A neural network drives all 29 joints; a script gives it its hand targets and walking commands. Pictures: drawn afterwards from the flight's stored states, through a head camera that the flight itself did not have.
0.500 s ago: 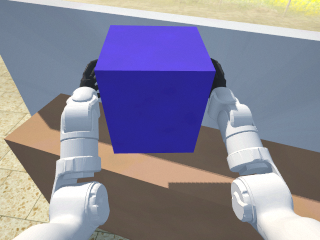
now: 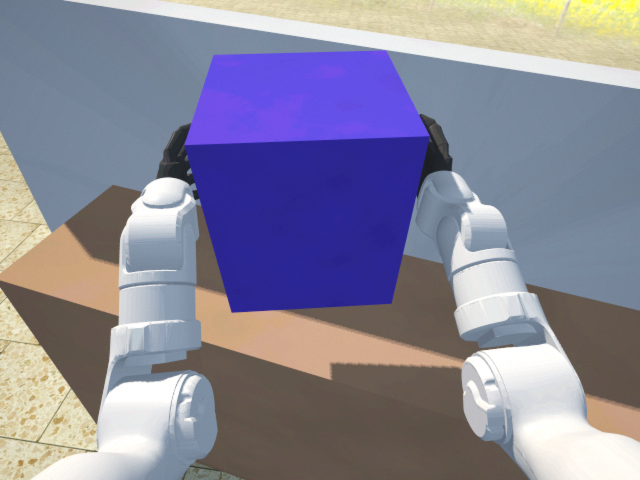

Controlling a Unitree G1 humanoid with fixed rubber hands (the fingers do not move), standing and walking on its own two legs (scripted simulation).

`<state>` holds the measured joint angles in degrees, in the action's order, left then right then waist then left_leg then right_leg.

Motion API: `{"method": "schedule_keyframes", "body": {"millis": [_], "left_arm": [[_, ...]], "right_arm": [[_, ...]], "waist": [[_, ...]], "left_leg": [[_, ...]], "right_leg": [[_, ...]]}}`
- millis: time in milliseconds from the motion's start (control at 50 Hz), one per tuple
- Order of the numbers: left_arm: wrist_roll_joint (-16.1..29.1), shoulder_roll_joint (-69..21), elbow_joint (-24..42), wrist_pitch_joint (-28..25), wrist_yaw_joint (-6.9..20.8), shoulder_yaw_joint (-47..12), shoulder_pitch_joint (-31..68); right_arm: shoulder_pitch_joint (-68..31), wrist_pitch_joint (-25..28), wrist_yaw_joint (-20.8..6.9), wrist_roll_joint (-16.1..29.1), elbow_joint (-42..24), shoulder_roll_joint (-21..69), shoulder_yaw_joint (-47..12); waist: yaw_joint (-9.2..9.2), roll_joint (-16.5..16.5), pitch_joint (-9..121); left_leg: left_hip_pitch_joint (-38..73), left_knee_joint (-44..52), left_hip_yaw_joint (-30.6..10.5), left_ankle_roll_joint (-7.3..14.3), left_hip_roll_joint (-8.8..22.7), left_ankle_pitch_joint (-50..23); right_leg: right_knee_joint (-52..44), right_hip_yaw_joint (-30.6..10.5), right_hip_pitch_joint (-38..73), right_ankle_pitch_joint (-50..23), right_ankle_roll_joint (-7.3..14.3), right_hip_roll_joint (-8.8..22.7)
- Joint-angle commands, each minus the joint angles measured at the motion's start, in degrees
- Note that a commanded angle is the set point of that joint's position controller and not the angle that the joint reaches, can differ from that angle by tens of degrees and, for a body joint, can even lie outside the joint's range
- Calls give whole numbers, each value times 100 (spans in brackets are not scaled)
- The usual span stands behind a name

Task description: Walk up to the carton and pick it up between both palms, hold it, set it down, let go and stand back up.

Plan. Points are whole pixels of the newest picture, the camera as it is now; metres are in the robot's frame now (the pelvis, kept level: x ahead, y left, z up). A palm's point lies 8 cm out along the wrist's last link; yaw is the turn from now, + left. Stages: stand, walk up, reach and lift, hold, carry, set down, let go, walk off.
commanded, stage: hold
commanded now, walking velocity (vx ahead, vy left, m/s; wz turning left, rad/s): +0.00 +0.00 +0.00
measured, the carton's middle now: (306, 185) +0.40 +0.00 +0.20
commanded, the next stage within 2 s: none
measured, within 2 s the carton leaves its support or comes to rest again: neither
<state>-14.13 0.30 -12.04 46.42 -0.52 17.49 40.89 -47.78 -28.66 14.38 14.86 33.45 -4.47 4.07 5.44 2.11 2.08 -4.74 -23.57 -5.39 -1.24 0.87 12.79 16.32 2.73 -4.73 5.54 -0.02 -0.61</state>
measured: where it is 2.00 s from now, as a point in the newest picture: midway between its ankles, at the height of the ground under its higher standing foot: outside the picture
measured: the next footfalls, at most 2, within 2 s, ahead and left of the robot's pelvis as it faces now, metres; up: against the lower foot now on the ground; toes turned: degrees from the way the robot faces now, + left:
none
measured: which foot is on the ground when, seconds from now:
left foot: down 0.00-1.00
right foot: down 0.00-1.00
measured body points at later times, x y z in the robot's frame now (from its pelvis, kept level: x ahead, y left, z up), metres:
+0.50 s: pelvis -0.01 +0.00 +0.00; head -0.07 +0.03 +0.44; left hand +0.37 +0.16 +0.22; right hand +0.38 -0.14 +0.23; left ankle +0.01 +0.13 -0.75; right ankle +0.04 -0.12 -0.75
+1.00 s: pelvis +0.00 +0.00 +0.00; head -0.07 +0.00 +0.44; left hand +0.38 +0.14 +0.23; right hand +0.37 -0.16 +0.23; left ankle +0.01 +0.13 -0.75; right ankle +0.04 -0.12 -0.75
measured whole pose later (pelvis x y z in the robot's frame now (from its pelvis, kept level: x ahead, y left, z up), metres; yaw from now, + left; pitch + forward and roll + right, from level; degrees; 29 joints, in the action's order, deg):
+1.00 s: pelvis +0.00 +0.00 +0.00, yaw -1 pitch -7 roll -1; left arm -14.6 -1.5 -13.2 46.0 0.1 20.4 41.8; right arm -46.1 -30.1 15.2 14.6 31.2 -5.6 1.6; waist 4.3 -0.3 2.8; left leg -3.6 -22.7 -4.3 -1.3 0.9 12.2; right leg 17.8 1.2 -5.0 5.9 0.1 -0.8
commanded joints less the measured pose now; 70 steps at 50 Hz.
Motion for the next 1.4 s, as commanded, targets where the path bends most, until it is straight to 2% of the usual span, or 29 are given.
{"method": "schedule_keyframes", "body": {"millis": [0,140,160,280,300,320,360,380,520,540,600,620,640,680,740,760,780,800,820,840,880,900,920,960,1220,1260,1280,1300,1380], "left_arm": [[1137,-3661,1581,-544,640,-3291,4630],[1128,-3350,1764,-403,826,-3278,4282],[958,-3246,1594,-343,814,-3063,4144],[865,-3342,972,-389,842,-2807,4749],[852,-3379,824,-433,888,-2880,5074],[804,-3388,1020,-454,862,-2795,5105],[933,-3432,716,-475,866,-2862,5027],[955,-3454,639,-493,892,-2980,5048],[1166,-3722,580,-670,872,-3231,5198],[1106,-3601,800,-690,844,-3112,5399],[1019,-3587,727,-713,778,-3007,5395],[1001,-3713,692,-701,749,-3007,5122],[1131,-3676,954,-729,722,-3163,5335],[1128,-3804,1092,-675,647,-3211,5020],[1007,-3618,1294,-651,634,-3014,4836],[1074,-3621,1016,-585,687,-3090,4910],[937,-3506,741,-554,699,-2790,4804],[1040,-3480,860,-623,708,-2844,5060],[982,-3389,1050,-665,653,-2751,5147],[1066,-3411,1043,-656,646,-2818,4838],[851,-3199,786,-626,670,-2458,5173],[974,-3250,871,-617,735,-2612,5074],[807,-3066,637,-582,750,-2326,4994],[732,-3173,95,-554,821,-2225,5142],[1122,-3653,1232,-586,858,-3231,4605],[1110,-3704,1487,-550,819,-3347,4701],[1023,-3682,1327,-483,811,-3261,4524],[923,-3515,1601,-452,808,-3139,4603],[905,-3638,1719,-418,772,-3314,5053]], "right_arm": [[-4646,309,-568,990,-2728,3893,-2535],[-4577,209,-393,960,-3536,3806,-2836],[-4620,165,-413,1016,-3239,3707,-2810],[-5162,223,-689,708,-2574,3839,-2300],[-4872,183,-685,484,-2127,3776,-2027],[-4955,255,-726,551,-2150,3968,-2132],[-5154,324,-707,559,-2243,3916,-2142],[-5075,349,-696,456,-2116,3866,-1993],[-4908,435,-641,383,-1881,3811,-1665],[-4857,420,-675,356,-1713,3913,-1750],[-4990,405,-729,419,-1597,3776,-1732],[-5142,487,-793,576,-1953,3971,-1862],[-5005,481,-764,566,-2008,3933,-1978],[-5010,471,-721,814,-2308,3921,-2210],[-4738,384,-675,871,-2298,4014,-2444],[-4934,376,-630,818,-2385,3842,-2361],[-5171,361,-659,810,-2494,3901,-2365],[-5140,379,-645,693,-2493,3981,-2354],[-5389,414,-706,794,-2568,4209,-2566],[-5069,374,-679,811,-2733,4181,-2560],[-5290,259,-669,775,-2332,4153,-2611],[-5189,294,-612,764,-2652,4250,-2613],[-5156,231,-621,726,-2300,4146,-2589],[-5282,248,-665,501,-1903,4119,-2151],[-4337,207,-454,731,-2377,3707,-2063],[-4543,254,-500,923,-2659,3714,-2300],[-4392,161,-482,905,-2564,3547,-2280],[-4435,148,-518,939,-2529,3652,-2319],[-4623,166,-628,889,-2491,3702,-2258]], "waist": [[82,-599,3206],[82,-69,3058],[-162,-247,2713],[-280,-233,2040],[57,-359,1798],[-167,-403,1976],[-126,-389,2182],[137,-407,2202],[507,-800,2599],[228,-915,2602],[266,-900,2590],[11,-989,2808],[195,-892,2870],[63,-1010,3151],[-84,-712,2978],[65,-581,2830],[-221,-349,2646],[-72,-166,2949],[-414,-183,3015],[-217,-84,3007],[-473,9,2629],[-269,192,2807],[-508,145,2448],[-290,31,2029],[529,-807,3047],[269,-951,3087],[384,-857,2823],[139,-892,2686],[131,-885,2448]], "left_leg": [[147,169,254,-265,-418,-2315],[-44,171,320,-171,-477,-2154],[-64,296,335,-188,-490,-2037],[-489,663,391,-41,-355,-729],[-563,760,341,-45,-303,-464],[-560,736,381,-44,-311,-621],[-414,705,419,-52,-311,-745],[-328,665,387,-55,-301,-680],[-238,558,311,-205,-312,-865],[-444,568,392,-184,-368,-756],[-428,680,365,-177,-331,-481],[-441,666,352,-188,-322,-659],[-416,521,346,-212,-370,-1032],[-96,315,317,-278,-384,-1786],[-115,333,331,-189,-428,-1879],[-178,375,357,-187,-435,-1499],[-374,539,353,-73,-448,-1040],[-366,529,373,23,-464,-989],[-453,548,415,51,-460,-952],[-385,527,394,91,-488,-1039],[-512,569,449,139,-479,-841],[-477,507,462,156,-512,-1027],[-609,615,477,146,-517,-797],[-807,843,457,192,-448,-36],[170,278,280,-269,-414,-1907],[94,225,324,-339,-445,-2051],[103,211,283,-335,-429,-1969],[-7,283,323,-293,-465,-1895],[-199,377,262,-299,-374,-1421]], "right_leg": [[242,-18,2059,-1828,-258,-424],[320,-78,2442,-2395,-366,-376],[245,-44,2158,-2019,-358,-379],[58,12,1501,-240,-173,-354],[74,71,1399,-62,-198,-336],[139,59,1541,-102,-192,-327],[85,34,1614,-197,-181,-330],[54,28,1519,-245,-181,-301],[48,-6,1601,-645,-224,-295],[97,-18,1740,-523,-228,-253],[62,-5,1698,-234,-198,-250],[126,-32,1753,-359,-205,-286],[151,-66,1843,-789,-235,-270],[196,-51,1948,-1297,-230,-320],[195,-41,1974,-1430,-292,-352],[128,-15,1877,-1094,-277,-375],[70,-60,1781,-617,-292,-338],[117,-32,1898,-792,-342,-312],[161,-28,1783,-663,-316,-338],[173,-62,1967,-926,-322,-320],[144,-51,1874,-624,-361,-309],[151,-79,2086,-1022,-408,-302],[125,-71,1882,-679,-397,-286],[15,-19,1560,221,-303,-289],[198,-4,1965,-1638,-312,-343],[231,13,2030,-1658,-327,-372],[187,0,1987,-1560,-304,-369],[208,17,1991,-1397,-334,-357],[215,55,1685,-820,-245,-385]]}}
